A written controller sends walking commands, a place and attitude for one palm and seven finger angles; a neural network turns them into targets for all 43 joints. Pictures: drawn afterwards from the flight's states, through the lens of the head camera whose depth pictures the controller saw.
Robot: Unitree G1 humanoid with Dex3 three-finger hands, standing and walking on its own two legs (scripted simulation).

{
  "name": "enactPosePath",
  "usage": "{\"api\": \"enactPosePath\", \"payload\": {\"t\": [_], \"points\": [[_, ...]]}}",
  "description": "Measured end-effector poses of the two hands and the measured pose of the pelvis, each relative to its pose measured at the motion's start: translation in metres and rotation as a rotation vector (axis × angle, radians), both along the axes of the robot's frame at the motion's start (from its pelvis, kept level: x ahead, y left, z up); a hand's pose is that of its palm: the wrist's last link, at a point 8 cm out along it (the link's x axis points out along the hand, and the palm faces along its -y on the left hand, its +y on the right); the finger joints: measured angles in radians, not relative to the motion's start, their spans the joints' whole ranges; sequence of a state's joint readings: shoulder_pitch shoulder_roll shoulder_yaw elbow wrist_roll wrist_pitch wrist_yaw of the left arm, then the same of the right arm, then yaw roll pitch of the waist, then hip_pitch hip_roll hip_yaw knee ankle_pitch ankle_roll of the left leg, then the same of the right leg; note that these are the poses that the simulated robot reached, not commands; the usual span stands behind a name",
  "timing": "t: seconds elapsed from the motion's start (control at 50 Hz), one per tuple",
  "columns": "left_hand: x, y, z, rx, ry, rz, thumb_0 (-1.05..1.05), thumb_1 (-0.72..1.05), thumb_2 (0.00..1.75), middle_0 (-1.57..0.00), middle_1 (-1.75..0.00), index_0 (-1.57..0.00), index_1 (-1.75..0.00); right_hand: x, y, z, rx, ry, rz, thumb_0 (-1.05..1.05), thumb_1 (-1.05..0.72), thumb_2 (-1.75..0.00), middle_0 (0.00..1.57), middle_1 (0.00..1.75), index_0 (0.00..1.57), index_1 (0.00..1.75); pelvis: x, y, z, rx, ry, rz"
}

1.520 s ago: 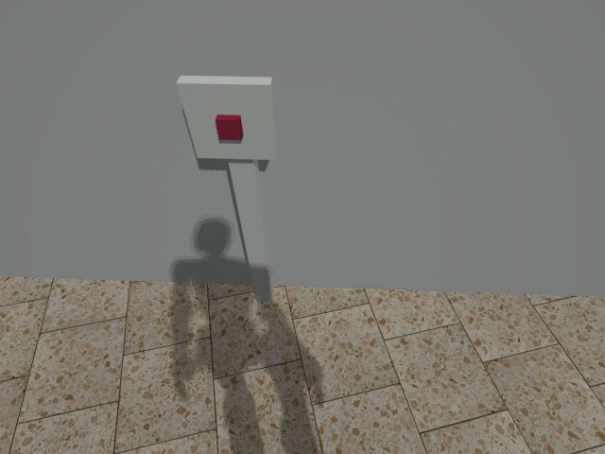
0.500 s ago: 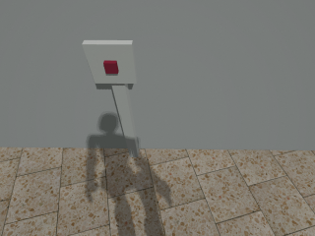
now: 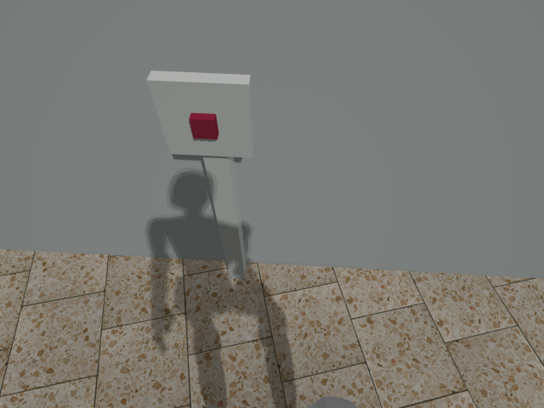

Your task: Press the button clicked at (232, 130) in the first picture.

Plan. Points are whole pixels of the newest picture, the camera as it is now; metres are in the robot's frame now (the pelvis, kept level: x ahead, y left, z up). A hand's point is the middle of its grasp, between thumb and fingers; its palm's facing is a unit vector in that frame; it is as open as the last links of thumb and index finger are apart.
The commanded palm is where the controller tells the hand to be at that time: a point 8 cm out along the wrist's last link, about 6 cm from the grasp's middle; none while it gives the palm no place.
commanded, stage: take the last steps up to it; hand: left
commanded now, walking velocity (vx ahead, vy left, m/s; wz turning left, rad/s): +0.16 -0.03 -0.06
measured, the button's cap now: (204, 125) +0.59 +0.16 +0.04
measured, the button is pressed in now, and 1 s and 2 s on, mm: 0 0 0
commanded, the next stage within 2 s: come to a stop and stand still in 0.04 s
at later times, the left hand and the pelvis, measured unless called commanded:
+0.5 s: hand (185, 386) +0.17 +0.16 -0.17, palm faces +0.08 -0.97 -0.24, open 7.3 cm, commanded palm none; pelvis +0.11 -0.04 +0.01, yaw +3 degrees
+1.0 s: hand out of the picture +0.08 +0.14 -0.17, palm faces +0.13 -0.97 -0.21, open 7.4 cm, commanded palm none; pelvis +0.09 -0.04 +0.01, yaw +5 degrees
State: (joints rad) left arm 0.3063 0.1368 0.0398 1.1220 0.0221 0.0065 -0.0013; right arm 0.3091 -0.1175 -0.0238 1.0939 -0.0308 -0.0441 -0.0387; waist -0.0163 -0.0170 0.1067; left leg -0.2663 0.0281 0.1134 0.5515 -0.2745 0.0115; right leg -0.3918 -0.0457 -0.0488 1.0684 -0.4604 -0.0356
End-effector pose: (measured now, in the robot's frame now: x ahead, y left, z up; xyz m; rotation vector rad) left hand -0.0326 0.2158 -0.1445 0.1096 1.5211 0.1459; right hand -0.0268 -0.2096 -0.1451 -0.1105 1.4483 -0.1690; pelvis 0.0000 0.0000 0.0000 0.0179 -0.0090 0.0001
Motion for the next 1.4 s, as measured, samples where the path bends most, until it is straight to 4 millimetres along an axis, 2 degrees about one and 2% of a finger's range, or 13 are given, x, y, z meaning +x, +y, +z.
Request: {"api": "enactPosePath", "payload": {"t": [0.04, 0.12, 0.18, 0.24, 0.32, 0.46, 0.6, 0.7, 0.8, 0.9, 1.04, 1.2, 1.4], "points": [[0.039, 0.0, 0.006, 0.013, -0.088, -0.007, 0.01, 0.91, 0.9, -0.2, -0.3, -0.2, -0.3, 0.003, 0.003, 0.002, 0.023, 0.033, 0.012, 0.0, -0.9, -0.9, 0.2, 0.3, 0.2, 0.3, 0.01, -0.003, 0.005, -0.006, 0.008, 0.011], [0.098, 0.006, 0.015, 0.072, -0.189, -0.031, 0.02, 0.95, 0.9, -0.2, -0.3, -0.2, -0.3, 0.017, -0.002, -0.003, 0.064, 0.076, 0.002, 0.0, -0.9, -0.9, 0.2, 0.3, 0.2, 0.3, 0.036, -0.016, 0.004, -0.007, 0.01, 0.021], [0.13, 0.002, 0.012, 0.104, -0.234, -0.041, 0.02, 0.94, 0.9, -0.2, -0.3, -0.2, -0.3, 0.036, -0.014, -0.014, 0.079, 0.087, -0.012, 0.0, -0.9, -0.9, 0.21, 0.3, 0.2, 0.3, 0.058, -0.03, -0.005, 0.009, 0.008, 0.021], [0.149, -0.008, 0.014, 0.102, -0.231, -0.041, 0.01, 0.93, 0.9, -0.2, -0.3, -0.2, -0.3, 0.065, -0.028, -0.015, 0.062, 0.082, -0.006, 0.0, -0.9, -0.9, 0.2, 0.3, 0.2, 0.3, 0.076, -0.034, -0.003, -0.009, 0.008, 0.037], [0.167, -0.019, 0.011, 0.081, -0.21, -0.025, 0.01, 0.93, 0.9, -0.2, -0.3, -0.2, -0.3, 0.11, -0.043, -0.005, 0.01, 0.026, 0.009, 0.0, -0.9, -0.9, 0.2, 0.3, 0.2, 0.3, 0.093, -0.035, 0.003, -0.01, 0.016, 0.045], [0.189, -0.012, 0.007, 0.076, -0.199, 0.005, 0.0, 0.93, 0.9, -0.21, -0.3, -0.2, -0.3, 0.173, -0.06, 0.005, -0.064, -0.074, 0.064, 0.0, -0.91, -0.9, 0.2, 0.3, 0.2, 0.3, 0.105, -0.032, 0.004, -0.009, 0.019, 0.039], [0.202, -0.013, 0.02, 0.142, -0.258, 0.011, 0.0, 0.91, 0.9, -0.2, -0.3, -0.2, -0.3, 0.205, -0.081, -0.006, -0.043, -0.118, 0.107, 0.0, -0.9, -0.9, 0.2, 0.3, 0.2, 0.3, 0.11, -0.053, -0.001, 0.007, 0.018, 0.063], [0.185, -0.022, 0.028, 0.165, -0.226, 0.003, 0.0, 0.91, 0.9, -0.2, -0.3, -0.2, -0.3, 0.219, -0.095, -0.006, -0.033, -0.13, 0.1, 0.0, -0.9, -0.9, 0.2, 0.3, 0.2, 0.3, 0.105, -0.062, 0.004, 0.012, 0.016, 0.068], [0.159, -0.033, 0.032, 0.143, -0.175, 0.019, 0.0, 0.91, 0.9, -0.2, -0.3, -0.2, -0.3, 0.219, -0.094, 0.005, -0.021, -0.14, 0.113, 0.0, -0.91, -0.9, 0.2, 0.3, 0.2, 0.3, 0.1, -0.063, 0.013, 0.025, 0.024, 0.061], [0.131, -0.037, 0.027, 0.104, -0.139, 0.046, 0.0, 0.91, 0.9, -0.21, -0.3, -0.2, -0.3, 0.211, -0.082, 0.012, -0.018, -0.134, 0.132, 0.0, -0.91, -0.9, 0.2, 0.3, 0.2, 0.3, 0.094, -0.058, 0.016, 0.021, 0.024, 0.067], [0.103, -0.026, 0.005, 0.04, -0.096, 0.094, 0.01, 0.91, 0.9, -0.21, -0.3, -0.2, -0.3, 0.177, -0.056, 0.012, -0.045, -0.096, 0.161, 0.0, -0.91, -0.9, 0.2, 0.3, 0.2, 0.3, 0.085, -0.037, 0.007, -0.033, 0.014, 0.091], [0.1, -0.013, 0.004, 0.006, -0.084, 0.077, 0.01, 0.91, 0.9, -0.2, -0.3, -0.2, -0.3, 0.134, -0.032, 0.017, -0.04, -0.015, 0.133, 0.0, -0.92, -0.9, 0.2, 0.3, 0.2, 0.3, 0.085, -0.018, 0.013, -0.026, 0.012, 0.08], [0.117, 0.002, 0.007, 0.02, -0.095, 0.034, 0.0, 0.91, 0.9, -0.2, -0.3, -0.2, -0.3, 0.107, -0.006, 0.014, -0.003, 0.026, 0.074, 0.0, -0.91, -0.9, 0.2, 0.3, 0.2, 0.3, 0.092, -0.006, 0.014, -0.021, 0.007, 0.063]]}}
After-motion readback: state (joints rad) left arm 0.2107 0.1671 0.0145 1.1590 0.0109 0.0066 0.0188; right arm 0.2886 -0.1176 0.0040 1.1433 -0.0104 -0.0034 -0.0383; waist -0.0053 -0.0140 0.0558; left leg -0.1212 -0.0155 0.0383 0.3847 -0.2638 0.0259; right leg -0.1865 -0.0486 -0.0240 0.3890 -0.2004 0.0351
